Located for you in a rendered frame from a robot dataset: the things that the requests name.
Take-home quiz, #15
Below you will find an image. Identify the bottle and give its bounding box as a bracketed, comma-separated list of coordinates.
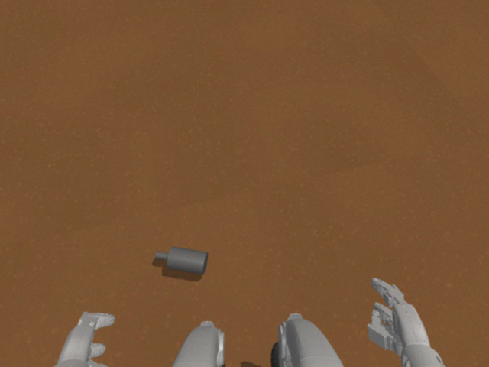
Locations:
[155, 246, 208, 274]

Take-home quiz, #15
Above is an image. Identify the right robot hand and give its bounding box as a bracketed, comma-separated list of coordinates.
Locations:
[368, 278, 430, 356]

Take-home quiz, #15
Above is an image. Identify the left robot hand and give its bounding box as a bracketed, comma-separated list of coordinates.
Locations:
[57, 312, 115, 367]

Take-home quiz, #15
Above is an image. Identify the right robot arm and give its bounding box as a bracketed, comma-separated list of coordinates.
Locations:
[401, 344, 446, 367]

